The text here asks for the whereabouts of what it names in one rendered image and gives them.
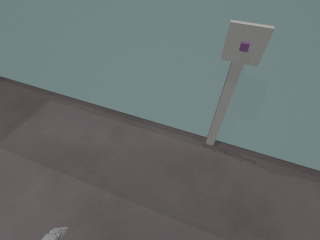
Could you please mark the panel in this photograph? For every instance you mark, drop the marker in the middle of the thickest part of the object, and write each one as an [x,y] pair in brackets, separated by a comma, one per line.
[258,35]

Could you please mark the left robot hand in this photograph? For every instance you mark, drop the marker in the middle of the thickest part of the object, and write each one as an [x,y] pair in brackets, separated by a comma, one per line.
[56,233]

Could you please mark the button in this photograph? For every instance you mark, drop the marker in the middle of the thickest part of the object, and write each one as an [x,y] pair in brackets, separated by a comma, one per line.
[244,46]

